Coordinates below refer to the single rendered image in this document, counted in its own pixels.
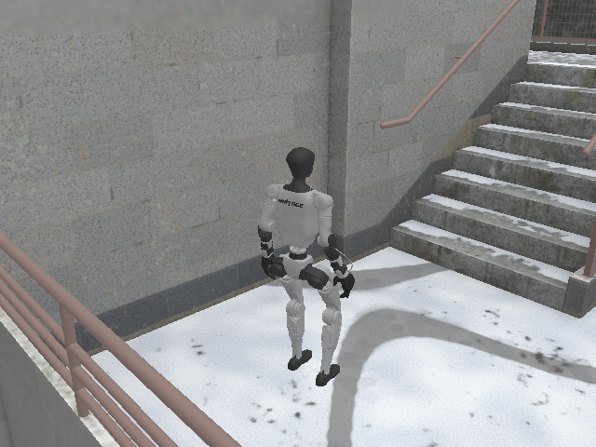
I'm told stairs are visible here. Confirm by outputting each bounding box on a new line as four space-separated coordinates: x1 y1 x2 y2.
389 63 596 312

